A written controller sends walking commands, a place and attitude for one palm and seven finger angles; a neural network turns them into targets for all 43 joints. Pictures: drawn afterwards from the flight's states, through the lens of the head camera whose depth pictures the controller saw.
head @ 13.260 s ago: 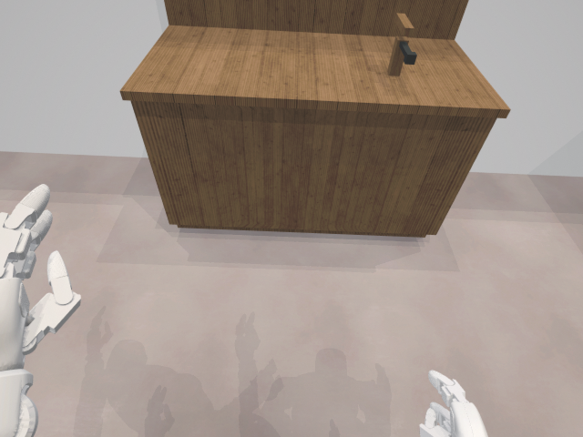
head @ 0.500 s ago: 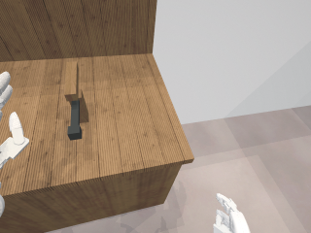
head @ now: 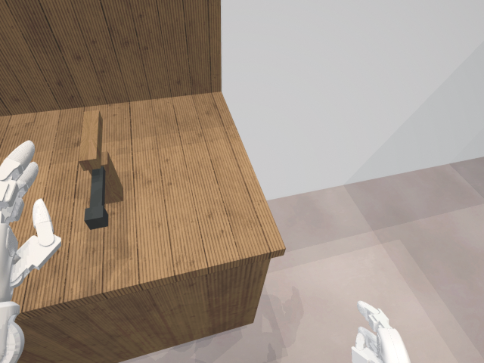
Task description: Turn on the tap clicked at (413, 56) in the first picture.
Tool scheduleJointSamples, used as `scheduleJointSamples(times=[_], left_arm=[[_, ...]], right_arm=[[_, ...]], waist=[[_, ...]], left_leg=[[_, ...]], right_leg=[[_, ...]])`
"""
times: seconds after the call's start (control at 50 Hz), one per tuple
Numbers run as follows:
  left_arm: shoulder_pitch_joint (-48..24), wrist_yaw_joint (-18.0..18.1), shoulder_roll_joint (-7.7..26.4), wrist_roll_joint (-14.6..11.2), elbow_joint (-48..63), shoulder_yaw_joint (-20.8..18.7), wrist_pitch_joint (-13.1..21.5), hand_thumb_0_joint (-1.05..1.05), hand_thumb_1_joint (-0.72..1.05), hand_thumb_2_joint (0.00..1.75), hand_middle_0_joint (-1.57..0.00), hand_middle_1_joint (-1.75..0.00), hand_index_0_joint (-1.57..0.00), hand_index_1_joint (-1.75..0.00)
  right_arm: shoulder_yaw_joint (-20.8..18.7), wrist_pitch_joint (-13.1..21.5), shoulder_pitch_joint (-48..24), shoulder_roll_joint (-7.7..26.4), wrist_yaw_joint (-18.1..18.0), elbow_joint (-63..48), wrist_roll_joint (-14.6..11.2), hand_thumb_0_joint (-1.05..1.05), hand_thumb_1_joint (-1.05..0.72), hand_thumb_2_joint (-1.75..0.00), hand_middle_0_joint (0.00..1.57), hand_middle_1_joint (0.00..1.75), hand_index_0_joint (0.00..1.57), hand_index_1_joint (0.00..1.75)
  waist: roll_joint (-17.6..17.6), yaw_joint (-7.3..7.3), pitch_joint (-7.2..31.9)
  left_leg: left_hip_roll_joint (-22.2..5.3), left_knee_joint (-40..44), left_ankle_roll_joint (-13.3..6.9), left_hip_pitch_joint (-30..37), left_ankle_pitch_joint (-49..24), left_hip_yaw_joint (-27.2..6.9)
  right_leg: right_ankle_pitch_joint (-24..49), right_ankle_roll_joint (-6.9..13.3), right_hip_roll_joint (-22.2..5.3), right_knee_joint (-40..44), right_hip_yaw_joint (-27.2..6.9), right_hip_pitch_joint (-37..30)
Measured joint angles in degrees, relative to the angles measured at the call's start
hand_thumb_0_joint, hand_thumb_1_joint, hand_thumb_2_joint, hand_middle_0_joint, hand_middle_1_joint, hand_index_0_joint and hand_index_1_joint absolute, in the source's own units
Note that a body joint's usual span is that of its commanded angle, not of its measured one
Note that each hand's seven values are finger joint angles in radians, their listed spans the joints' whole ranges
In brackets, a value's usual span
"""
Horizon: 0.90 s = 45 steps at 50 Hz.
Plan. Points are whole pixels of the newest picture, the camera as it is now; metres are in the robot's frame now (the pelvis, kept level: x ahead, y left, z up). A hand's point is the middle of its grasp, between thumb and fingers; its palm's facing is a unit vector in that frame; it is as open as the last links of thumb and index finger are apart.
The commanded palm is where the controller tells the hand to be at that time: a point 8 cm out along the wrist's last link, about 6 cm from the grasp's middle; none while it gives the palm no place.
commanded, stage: come to a stop and stand still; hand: left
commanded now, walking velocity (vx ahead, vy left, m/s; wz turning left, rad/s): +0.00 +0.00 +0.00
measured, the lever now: (96, 217) +0.31 +0.28 +0.05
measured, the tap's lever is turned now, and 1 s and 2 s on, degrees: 0 0 0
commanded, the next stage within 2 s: look again from close up in 0.36 s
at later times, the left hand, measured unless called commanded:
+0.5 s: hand (74, 240) +0.22 +0.23 +0.15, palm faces +0.37 -0.85 -0.37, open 7.4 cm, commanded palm +0.16 +0.27 +0.17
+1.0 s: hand (46, 198) +0.25 +0.27 +0.18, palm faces +0.41 -0.85 -0.34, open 7.4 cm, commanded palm +0.16 +0.28 +0.17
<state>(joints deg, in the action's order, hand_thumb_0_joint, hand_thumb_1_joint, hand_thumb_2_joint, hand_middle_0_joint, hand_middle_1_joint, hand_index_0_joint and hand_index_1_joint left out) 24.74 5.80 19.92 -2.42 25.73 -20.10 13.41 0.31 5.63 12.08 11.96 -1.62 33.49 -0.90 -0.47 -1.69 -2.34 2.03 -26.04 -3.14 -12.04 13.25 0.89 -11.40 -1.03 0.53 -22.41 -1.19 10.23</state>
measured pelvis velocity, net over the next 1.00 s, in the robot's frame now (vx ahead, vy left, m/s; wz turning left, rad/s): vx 0.01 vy -0.01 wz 0.00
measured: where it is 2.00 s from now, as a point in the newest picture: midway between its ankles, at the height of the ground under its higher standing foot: outside the picture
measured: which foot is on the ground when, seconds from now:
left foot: down 0.00-1.00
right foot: down 0.00-1.00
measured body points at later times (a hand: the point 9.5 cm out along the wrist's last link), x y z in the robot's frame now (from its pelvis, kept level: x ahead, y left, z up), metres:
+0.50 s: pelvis +0.00 -0.01 +0.00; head +0.02 +0.00 +0.45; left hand +0.20 +0.28 +0.17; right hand +0.18 -0.24 -0.07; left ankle +0.01 +0.08 -0.74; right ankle +0.01 -0.13 -0.74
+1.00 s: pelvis +0.01 -0.01 -0.01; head +0.01 -0.01 +0.44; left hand +0.23 +0.31 +0.20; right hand +0.19 -0.22 -0.09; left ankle +0.01 +0.08 -0.74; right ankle +0.00 -0.13 -0.74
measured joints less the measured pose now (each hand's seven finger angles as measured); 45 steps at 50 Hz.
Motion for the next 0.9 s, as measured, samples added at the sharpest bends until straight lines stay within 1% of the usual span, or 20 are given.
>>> scheduleJointSamples(times=[0.12,0.32,0.42,0.56,0.66,0.84,0.86,0.88,0.9], left_arm=[[-0.9,0.0,-1.0,0.2,-2.6,1.5,-1.4,0.02,0.89,0.9,-0.21,-0.3,-0.2,-0.3],[-0.1,-0.1,0.2,-0.1,-0.8,0.8,-1.7,0.02,0.89,0.9,-0.21,-0.3,-0.21,-0.3],[0.7,-0.1,0.4,-0.3,-0.8,0.6,-1.9,0.02,0.89,0.9,-0.21,-0.3,-0.21,-0.3],[0.0,0.2,-0.3,-0.2,-1.1,1.2,-3.0,0.02,0.89,0.9,-0.21,-0.3,-0.21,-0.3],[-0.4,0.3,0.1,-0.2,0.3,1.2,-2.8,0.02,0.89,0.9,-0.21,-0.3,-0.21,-0.3],[0.5,0.2,0.9,-0.3,0.8,0.4,-2.5,0.02,0.89,0.9,-0.21,-0.3,-0.21,-0.3],[-1.9,-0.1,3.0,0.2,0.0,0.9,-2.5,0.02,0.89,0.9,-0.21,-0.3,-0.21,-0.3],[-6.3,-1.2,5.7,2.0,-2.0,0.6,-2.5,0.02,0.89,0.9,-0.21,-0.3,-0.21,-0.3],[-10.4,-2.0,7.5,2.6,-4.4,-0.1,-3.0,0.02,0.89,0.9,-0.21,-0.3,-0.21,-0.3]], right_arm=[[0.2,-0.2,-0.2,-0.1,-0.4,0.4,0.0,0.01,-0.9,-0.9,0.21,0.3,0.2,0.3],[0.1,-0.3,-0.5,-0.3,-0.4,-0.3,0.0,0.01,-0.9,-0.9,0.21,0.3,0.2,0.3],[-0.1,-0.5,-0.4,0.0,-0.5,-0.3,-0.1,0.01,-0.9,-0.9,0.21,0.3,0.2,0.3],[-0.2,-0.7,-0.7,0.0,-0.7,-0.2,-0.2,0.01,-0.9,-0.9,0.21,0.3,0.2,0.3],[0.0,-0.6,-1.0,-0.6,-0.6,-0.5,-0.2,0.01,-0.9,-0.9,0.21,0.3,0.2,0.3],[0.4,-1.1,-1.0,-1.4,-0.4,-0.9,-0.2,0.01,-0.9,-0.9,0.21,0.3,0.2,0.3],[1.6,-1.4,0.2,-0.7,-1.8,-2.5,-1.2,0.01,-0.9,-0.9,0.21,0.3,0.2,0.3],[2.0,-0.6,1.0,-0.5,-2.4,-2.6,-0.1,0.01,-0.9,-0.9,0.21,0.3,0.2,0.3],[2.1,0.1,0.8,-0.5,-1.8,-1.5,1.1,0.01,-0.9,-0.9,0.2,0.3,0.2,0.3]], waist=[[0.8,0.25,0.2],[0.6,1.0,0.0],[0.5,0.85,0.1],[0.2,0.43,-0.4],[-0.3,0.53,-0.8],[-0.4,0.67,-0.2],[-0.4,0.1,-0.6],[-0.7,-1.08,-1.0],[-1.1,-1.63,-1.2]], left_leg=[[-0.6,0.6,0.5,0.3,-0.4,-0.1],[-1.2,1.1,1.0,0.2,-0.7,-0.2],[-1.1,1.2,1.0,0.4,-0.6,-0.2],[-0.8,1.2,0.7,0.8,-0.3,-0.1],[-0.5,1.1,0.5,1.0,-0.1,-0.2],[0.0,1.1,0.1,1.1,0.3,-0.2],[0.2,0.4,0.0,0.6,0.5,-0.6],[0.6,-0.4,0.1,0.1,0.7,-0.8],[1.1,-1.0,0.3,-0.3,0.8,-1.0]], right_leg=[[0.5,0.6,0.6,0.6,0.1,-0.3],[1.0,1.1,1.2,1.4,0.2,-0.3],[0.8,1.1,1.1,1.5,0.1,-0.4],[0.4,0.8,0.8,1.4,0.0,-0.8],[0.0,0.6,0.5,1.1,0.1,-1.0],[-0.4,0.1,0.0,0.9,0.1,-1.1],[-1.3,-0.2,0.0,-0.5,0.2,-0.6],[-2.2,0.5,-0.3,-2.8,0.3,0.3],[-3.3,1.1,-0.7,-4.4,0.7,1.0]])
